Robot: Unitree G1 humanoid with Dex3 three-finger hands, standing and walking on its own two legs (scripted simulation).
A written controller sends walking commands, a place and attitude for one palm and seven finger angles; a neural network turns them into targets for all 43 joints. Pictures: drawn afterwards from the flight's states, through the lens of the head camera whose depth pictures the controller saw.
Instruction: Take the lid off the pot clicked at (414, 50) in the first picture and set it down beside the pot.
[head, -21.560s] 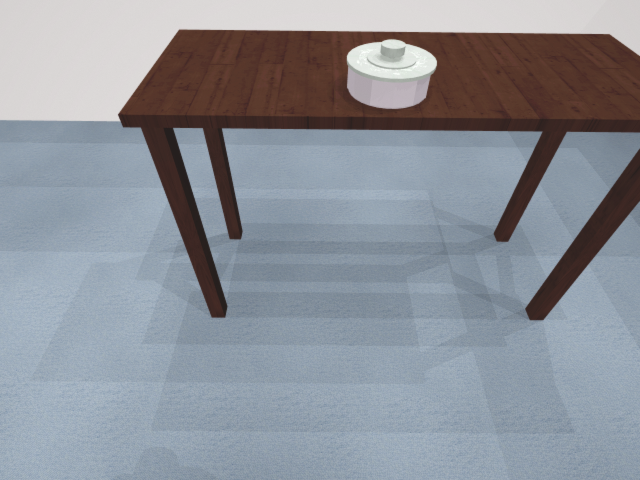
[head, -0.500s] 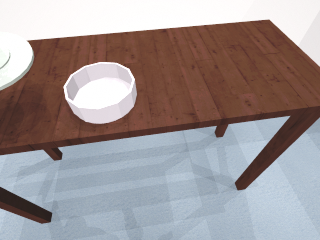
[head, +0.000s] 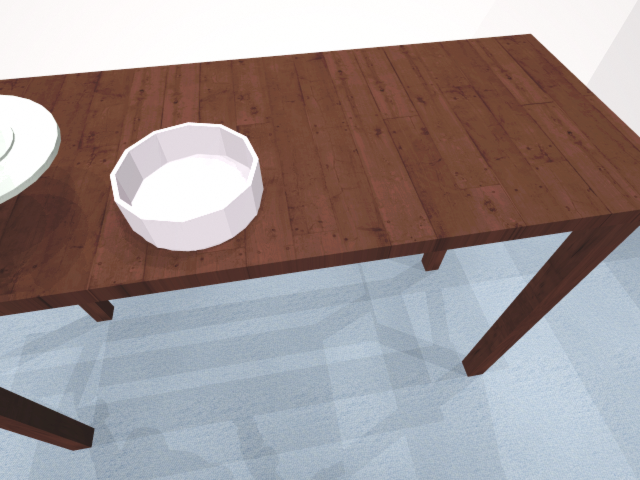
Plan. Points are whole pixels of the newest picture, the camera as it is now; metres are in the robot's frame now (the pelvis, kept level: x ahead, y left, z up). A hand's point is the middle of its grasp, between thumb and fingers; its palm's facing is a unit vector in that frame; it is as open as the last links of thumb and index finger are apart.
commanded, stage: lower the lid onto the table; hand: left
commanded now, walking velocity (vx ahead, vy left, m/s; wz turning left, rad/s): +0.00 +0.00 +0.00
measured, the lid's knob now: out of the picture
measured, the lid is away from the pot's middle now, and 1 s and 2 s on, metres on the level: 0.23 0.22 0.24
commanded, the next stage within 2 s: open the fingers wide in 1.46 s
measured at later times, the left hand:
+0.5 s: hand out of the picture +0.42 +0.37 +0.19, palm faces -0.34 -0.23 -0.91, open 8.4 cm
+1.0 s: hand out of the picture +0.43 +0.37 +0.16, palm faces -0.38 -0.23 -0.90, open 8.4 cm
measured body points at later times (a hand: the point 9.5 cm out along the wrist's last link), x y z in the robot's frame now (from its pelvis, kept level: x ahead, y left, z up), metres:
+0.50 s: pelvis -0.01 +0.01 +0.00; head +0.04 +0.00 +0.44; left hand +0.43 +0.37 +0.25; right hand +0.06 -0.27 -0.13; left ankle +0.02 +0.11 -0.74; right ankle -0.06 -0.13 -0.74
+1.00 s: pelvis -0.01 +0.01 -0.01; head +0.05 +0.02 +0.44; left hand +0.44 +0.38 +0.21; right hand +0.03 -0.27 -0.13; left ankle +0.02 +0.11 -0.74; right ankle -0.06 -0.13 -0.74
